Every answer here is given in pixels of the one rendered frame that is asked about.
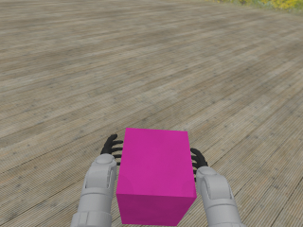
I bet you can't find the right robot hand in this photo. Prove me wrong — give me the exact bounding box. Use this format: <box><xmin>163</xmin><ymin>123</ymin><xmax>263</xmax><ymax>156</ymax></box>
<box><xmin>190</xmin><ymin>148</ymin><xmax>208</xmax><ymax>183</ymax></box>

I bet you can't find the carton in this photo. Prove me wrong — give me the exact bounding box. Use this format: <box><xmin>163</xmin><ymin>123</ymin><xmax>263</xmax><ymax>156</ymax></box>
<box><xmin>116</xmin><ymin>128</ymin><xmax>197</xmax><ymax>226</ymax></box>

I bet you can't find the left robot forearm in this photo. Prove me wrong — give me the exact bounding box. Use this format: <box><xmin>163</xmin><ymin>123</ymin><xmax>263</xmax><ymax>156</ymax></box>
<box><xmin>70</xmin><ymin>153</ymin><xmax>117</xmax><ymax>227</ymax></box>

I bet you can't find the left robot hand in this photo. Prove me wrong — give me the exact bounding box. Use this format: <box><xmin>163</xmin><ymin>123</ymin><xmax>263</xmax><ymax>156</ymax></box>
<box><xmin>100</xmin><ymin>134</ymin><xmax>123</xmax><ymax>166</ymax></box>

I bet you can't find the right robot forearm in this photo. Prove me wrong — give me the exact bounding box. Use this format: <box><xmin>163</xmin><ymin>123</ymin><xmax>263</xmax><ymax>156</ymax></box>
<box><xmin>196</xmin><ymin>166</ymin><xmax>247</xmax><ymax>227</ymax></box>

